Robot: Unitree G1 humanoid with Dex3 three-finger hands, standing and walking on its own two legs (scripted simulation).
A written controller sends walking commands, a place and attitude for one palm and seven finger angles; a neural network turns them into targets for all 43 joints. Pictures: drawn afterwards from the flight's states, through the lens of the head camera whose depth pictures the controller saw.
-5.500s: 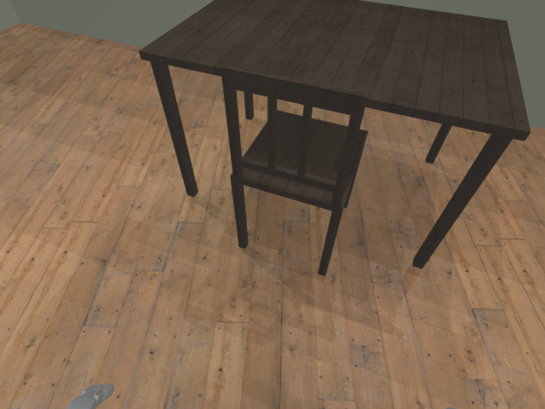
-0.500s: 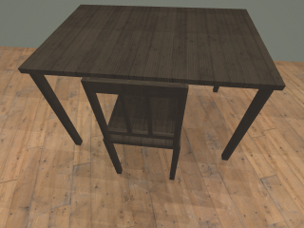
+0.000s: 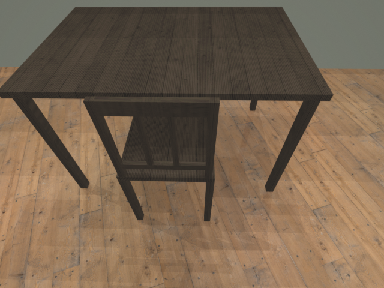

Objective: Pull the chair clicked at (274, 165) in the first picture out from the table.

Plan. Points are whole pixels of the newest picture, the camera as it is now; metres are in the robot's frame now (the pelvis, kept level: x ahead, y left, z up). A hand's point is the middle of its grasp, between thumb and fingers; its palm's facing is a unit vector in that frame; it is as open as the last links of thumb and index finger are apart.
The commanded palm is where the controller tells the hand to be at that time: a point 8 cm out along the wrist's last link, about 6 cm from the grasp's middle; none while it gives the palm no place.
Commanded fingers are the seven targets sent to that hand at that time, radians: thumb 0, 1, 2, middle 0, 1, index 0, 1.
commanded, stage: come to a stop and stand still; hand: left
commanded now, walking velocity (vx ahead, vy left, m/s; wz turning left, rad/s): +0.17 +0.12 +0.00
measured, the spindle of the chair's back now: (144, 141) +0.57 +0.19 -0.12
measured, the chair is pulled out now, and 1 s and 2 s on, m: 0.00 0.00 0.00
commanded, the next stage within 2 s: look again from close up in 0.28 s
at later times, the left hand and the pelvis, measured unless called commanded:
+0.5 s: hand out of the picture -0.02 +0.16 -0.18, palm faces +0.03 -0.99 -0.17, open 7.4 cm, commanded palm none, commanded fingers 0.00 0.90 0.90 -0.20 -0.30 -0.20 -0.30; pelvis +0.01 +0.01 +0.00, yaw +0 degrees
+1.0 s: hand out of the picture -0.03 +0.24 -0.18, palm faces +0.01 -0.99 -0.17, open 7.4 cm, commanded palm none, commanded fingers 0.00 0.90 0.90 -0.20 -0.30 -0.20 -0.30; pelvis -0.01 +0.06 +0.00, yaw +0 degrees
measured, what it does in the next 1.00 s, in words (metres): shifts its weight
